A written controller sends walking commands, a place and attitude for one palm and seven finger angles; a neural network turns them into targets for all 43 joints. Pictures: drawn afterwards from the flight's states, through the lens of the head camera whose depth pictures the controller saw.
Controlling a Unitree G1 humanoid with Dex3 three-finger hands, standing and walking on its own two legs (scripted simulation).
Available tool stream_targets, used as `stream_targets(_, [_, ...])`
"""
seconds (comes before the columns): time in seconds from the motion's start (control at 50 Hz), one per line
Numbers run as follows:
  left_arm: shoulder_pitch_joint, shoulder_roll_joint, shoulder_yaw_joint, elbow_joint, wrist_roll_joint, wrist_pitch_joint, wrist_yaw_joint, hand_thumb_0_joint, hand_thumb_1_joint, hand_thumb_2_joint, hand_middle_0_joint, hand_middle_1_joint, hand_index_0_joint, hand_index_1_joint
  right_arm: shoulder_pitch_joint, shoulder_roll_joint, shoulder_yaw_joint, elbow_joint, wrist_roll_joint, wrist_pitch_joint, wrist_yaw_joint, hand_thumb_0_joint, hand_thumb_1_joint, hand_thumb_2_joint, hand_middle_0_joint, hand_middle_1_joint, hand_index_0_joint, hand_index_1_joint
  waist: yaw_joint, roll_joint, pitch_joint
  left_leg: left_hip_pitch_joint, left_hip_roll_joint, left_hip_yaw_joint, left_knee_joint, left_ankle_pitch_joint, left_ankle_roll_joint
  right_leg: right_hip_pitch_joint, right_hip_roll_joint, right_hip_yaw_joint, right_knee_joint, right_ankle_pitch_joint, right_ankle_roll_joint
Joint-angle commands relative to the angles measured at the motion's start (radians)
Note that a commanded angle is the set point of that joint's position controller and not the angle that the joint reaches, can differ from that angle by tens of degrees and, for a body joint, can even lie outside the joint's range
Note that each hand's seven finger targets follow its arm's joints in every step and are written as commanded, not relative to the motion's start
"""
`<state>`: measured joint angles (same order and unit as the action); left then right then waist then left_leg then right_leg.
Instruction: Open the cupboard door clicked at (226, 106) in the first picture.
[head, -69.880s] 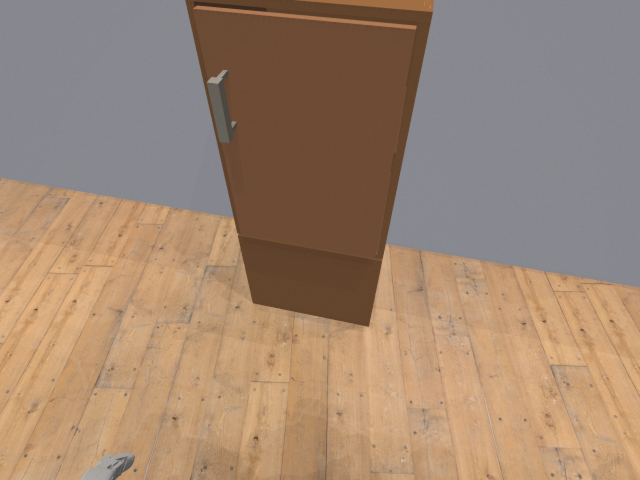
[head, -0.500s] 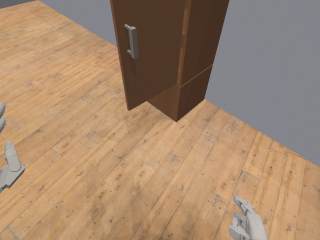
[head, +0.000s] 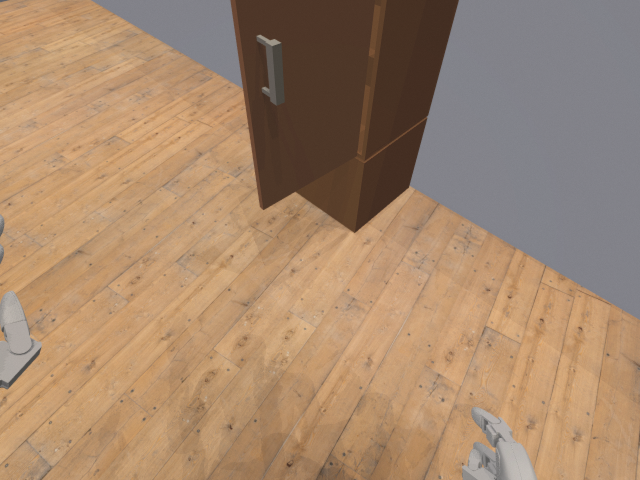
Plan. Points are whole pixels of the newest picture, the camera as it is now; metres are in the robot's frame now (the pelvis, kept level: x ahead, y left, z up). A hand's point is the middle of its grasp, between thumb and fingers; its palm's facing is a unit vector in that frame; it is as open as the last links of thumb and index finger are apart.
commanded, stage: stop stepping back and stand still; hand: left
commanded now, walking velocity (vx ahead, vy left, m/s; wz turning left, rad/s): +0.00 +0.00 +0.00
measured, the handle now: (269, 70) +0.87 +0.16 +0.07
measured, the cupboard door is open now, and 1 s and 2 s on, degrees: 85 85 85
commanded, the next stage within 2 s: let the arm hang, fingers relaxed in 0.34 s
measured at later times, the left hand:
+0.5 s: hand (77, 372) +0.20 +0.25 +0.10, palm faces +0.31 -0.80 -0.52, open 7.4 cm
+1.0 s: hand out of the picture +0.02 +0.18 -0.16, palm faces +0.03 -0.96 -0.27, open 7.3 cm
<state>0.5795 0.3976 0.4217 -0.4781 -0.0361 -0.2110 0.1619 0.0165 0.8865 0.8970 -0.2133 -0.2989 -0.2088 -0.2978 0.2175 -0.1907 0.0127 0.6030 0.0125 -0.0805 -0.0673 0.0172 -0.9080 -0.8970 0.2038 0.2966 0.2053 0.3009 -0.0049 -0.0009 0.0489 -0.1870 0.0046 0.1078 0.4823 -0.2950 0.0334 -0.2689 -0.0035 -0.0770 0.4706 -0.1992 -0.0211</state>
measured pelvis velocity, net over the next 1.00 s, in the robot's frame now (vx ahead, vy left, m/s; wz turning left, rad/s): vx -0.02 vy -0.03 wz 0.03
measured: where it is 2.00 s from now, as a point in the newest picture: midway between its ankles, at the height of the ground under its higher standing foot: outside the picture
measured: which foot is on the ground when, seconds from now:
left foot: down 0.00-1.00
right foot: down 0.00-1.00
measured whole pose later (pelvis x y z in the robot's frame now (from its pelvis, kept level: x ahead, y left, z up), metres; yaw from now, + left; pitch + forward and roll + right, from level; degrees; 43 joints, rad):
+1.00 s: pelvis -0.02 -0.03 +0.00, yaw +2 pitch -2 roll +0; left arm 0.23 0.23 0.02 1.04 0.01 0.01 0.02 0.00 0.93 0.90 -0.21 -0.30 -0.20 -0.30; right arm 0.31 -0.21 -0.01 1.05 -0.02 0.04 -0.01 0.01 -0.91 -0.90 0.20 0.30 0.20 0.30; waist -0.01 0.02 0.08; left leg -0.17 0.02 0.06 0.44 -0.24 0.00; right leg -0.23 0.01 -0.12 0.42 -0.16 -0.07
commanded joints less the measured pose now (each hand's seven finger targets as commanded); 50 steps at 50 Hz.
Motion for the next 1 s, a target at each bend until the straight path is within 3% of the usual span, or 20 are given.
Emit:
stream_targets(0.0, [-0.05,0.17,0.119,-0.197,0.001,-0.058,0.019,0.0,0.9,0.9,-0.2,-0.3,-0.2,-0.3,-0.083,-0.133,-0.049,-0.15,-0.001,-0.056,-0.014,0.0,-0.9,-0.9,0.2,0.3,0.2,0.3,0.0,0.076,-0.112,-0.152,0.114,-0.117,-0.158,0.099,-0.028,0.188,-0.053,0.089,-0.019,0.17,0.018])
stream_targets(0.08, [-0.057,0.151,0.099,-0.159,0.002,-0.052,0.02,0.0,0.9,0.9,-0.2,-0.3,-0.2,-0.3,-0.08,-0.131,-0.046,-0.147,-0.002,-0.054,-0.013,0.0,-0.9,-0.9,0.2,0.3,0.2,0.3,0.001,0.046,-0.1,-0.169,0.104,-0.119,-0.159,0.016,-0.021,0.18,-0.058,0.118,-0.056,0.119,0.018])
stream_targets(0.18, [-0.087,0.151,0.089,-0.166,0.008,-0.051,0.022,0.0,0.9,0.9,-0.2,-0.3,-0.2,-0.3,-0.083,-0.132,-0.044,-0.149,-0.004,-0.055,-0.012,0.0,-0.9,-0.9,0.2,0.3,0.2,0.3,0.002,0.064,-0.089,-0.167,0.09,-0.12,-0.161,-0.028,-0.018,0.156,-0.062,0.136,-0.093,0.055,0.015])
stream_targets(0.3, [-0.075,0.164,0.103,-0.179,0.008,-0.047,0.024,0.0,0.9,0.9,-0.2,-0.3,-0.2,-0.3,-0.085,-0.133,-0.048,-0.151,-0.004,-0.055,-0.013,0.0,-0.9,-0.9,0.2,0.3,0.2,0.3,0.003,0.065,-0.108,-0.153,0.084,-0.118,-0.153,-0.01,-0.021,0.163,-0.067,0.139,-0.109,0.052,0.01])
stream_targets(0.4, [-0.045,0.164,0.106,-0.152,0.005,-0.042,0.024,0.0,0.9,0.9,-0.2,-0.3,-0.2,-0.3,-0.083,-0.133,-0.05,-0.151,-0.002,-0.049,-0.012,0.0,-0.9,-0.9,0.2,0.3,0.2,0.3,0.001,0.032,-0.117,-0.145,0.079,-0.114,-0.134,0.015,-0.023,0.166,-0.076,0.146,-0.124,0.075,0.008])
stream_targets(0.42, [-0.147,0.029,-0.319,0.599,0.088,0.1,-0.129,0.0,0.9,0.9,-0.2,-0.3,-0.2,-0.3,-0.118,-0.307,-0.091,0.095,-0.013,-0.088,0.089,0.0,-0.9,-0.9,0.2,0.3,0.2,0.3,-0.05,0.027,0.007,-0.176,0.093,-0.131,0.041,0.178,-0.007,-0.014,-0.142,0.075,0.014,0.207,-0.017])
stream_targets(0.44, [-0.14,-0.008,-0.293,0.624,0.062,0.177,-0.156,0.0,0.9,0.9,-0.2,-0.3,-0.2,-0.3,-0.016,-0.251,-0.084,0.088,-0.014,-0.027,0.085,0.0,-0.9,-0.9,0.2,0.3,0.2,0.3,-0.037,0.07,-0.077,-0.091,0.098,-0.121,0.007,0.231,-0.013,-0.04,-0.124,0.141,0.002,0.178,-0.033])
stream_targets(0.48, [-0.187,-0.041,-0.305,0.637,0.059,0.202,-0.163,0.0,0.9,0.9,-0.2,-0.3,-0.2,-0.3,-0.013,-0.234,-0.072,0.078,-0.026,0.004,0.079,0.0,-0.9,-0.9,0.2,0.3,0.2,0.3,-0.028,0.09,-0.061,-0.195,0.148,-0.179,-0.052,0.153,0.026,-0.038,-0.075,0.072,0.083,0.004,-0.019])
stream_targets(0.52, [-0.243,-0.024,-0.322,0.728,0.069,0.196,-0.164,0.0,0.9,0.9,-0.2,-0.3,-0.2,-0.3,-0.03,-0.239,-0.064,0.076,-0.034,0.018,0.076,0.0,-0.9,-0.9,0.2,0.3,0.2,0.3,-0.011,-0.054,-0.079,-0.201,0.144,-0.193,-0.05,0.187,0.038,0.024,-0.066,0.086,0.09,0.044,-0.024])
stream_targets(0.54, [-0.259,-0.006,-0.326,0.778,0.073,0.196,-0.164,0.0,0.9,0.9,-0.2,-0.3,-0.2,-0.3,-0.033,-0.244,-0.061,0.081,-0.035,0.026,0.074,0.0,-0.9,-0.9,0.2,0.3,0.2,0.3,-0.005,-0.136,-0.103,-0.187,0.125,-0.188,-0.029,0.167,0.034,0.055,-0.087,0.106,0.057,0.079,-0.03])
stream_targets(0.58, [-0.299,0.035,-0.329,0.895,0.078,0.191,-0.16,0.0,0.9,0.9,-0.2,-0.3,-0.2,-0.3,-0.004,-0.243,-0.065,0.105,-0.032,0.046,0.07,0.0,-0.9,-0.9,0.2,0.3,0.2,0.3,-0.012,-0.279,-0.162,-0.098,0.056,-0.14,0.05,0.118,0.014,0.072,-0.17,0.189,-0.008,0.201,-0.075])
stream_targets(0.6, [-0.325,0.045,-0.339,0.95,0.073,0.194,-0.154,0.0,0.9,0.9,-0.2,-0.3,-0.2,-0.3,0.013,-0.235,-0.062,0.12,-0.031,0.059,0.071,0.0,-0.9,-0.9,0.2,0.3,0.2,0.3,-0.021,-0.262,-0.165,-0.071,0.029,-0.123,0.066,0.087,0.002,0.062,-0.2,0.204,-0.028,0.218,-0.102])
stream_targets(0.64, [-0.36,0.033,-0.358,1.049,0.064,0.199,-0.148,0.0,0.9,0.9,-0.2,-0.3,-0.2,-0.3,0.017,-0.196,-0.05,0.166,-0.033,0.076,0.069,0.0,-0.9,-0.9,0.2,0.3,0.2,0.3,-0.024,-0.173,-0.165,-0.029,0.022,-0.115,0.047,0.059,-0.007,0.05,-0.204,0.2,-0.051,0.179,-0.107])
stream_targets(0.72, [-0.375,-0.003,-0.38,1.216,0.053,0.202,-0.14,0.0,0.9,0.9,-0.2,-0.3,-0.2,-0.3,0.002,-0.175,-0.034,0.243,-0.035,0.084,0.066,0.0,-0.9,-0.9,0.2,0.3,0.2,0.3,-0.008,0.107,-0.127,-0.052,0.087,-0.165,-0.085,0.124,0.0,0.094,-0.124,0.14,-0.051,0.015,-0.049])
stream_targets(0.78, [-0.34,-0.039,-0.371,1.316,0.052,0.2,-0.137,0.0,0.9,0.9,-0.2,-0.3,-0.2,-0.3,0.012,-0.154,-0.037,0.293,-0.039,0.088,0.058,0.0,-0.9,-0.9,0.2,0.3,0.2,0.3,0.008,0.195,-0.093,-0.104,0.093,-0.168,-0.138,0.026,-0.002,0.147,-0.113,0.127,-0.09,-0.018,-0.045])
stream_targets(0.9, [-0.367,-0.033,-0.378,1.435,0.049,0.196,-0.138,0.0,0.9,0.9,-0.2,-0.3,-0.2,-0.3,0.102,-0.137,-0.045,0.377,-0.034,0.101,0.055,0.0,-0.9,-0.9,0.2,0.3,0.2,0.3,-0.006,0.047,0.011,-0.087,0.087,-0.148,-0.15,-0.033,-0.005,0.085,-0.12,0.147,-0.185,-0.133,-0.049])
stream_targets(0.98, [-0.365,-0.037,-0.379,1.489,0.046,0.192,-0.139,0.0,0.9,0.9,-0.2,-0.3,-0.2,-0.3,0.138,-0.136,-0.044,0.42,-0.035,0.096,0.052,0.0,-0.9,-0.9,0.2,0.3,0.2,0.3,-0.008,-0.014,0.013,-0.054,0.085,-0.137,-0.154,-0.003,0.0,0.08,-0.125,0.157,-0.214,-0.148,-0.047])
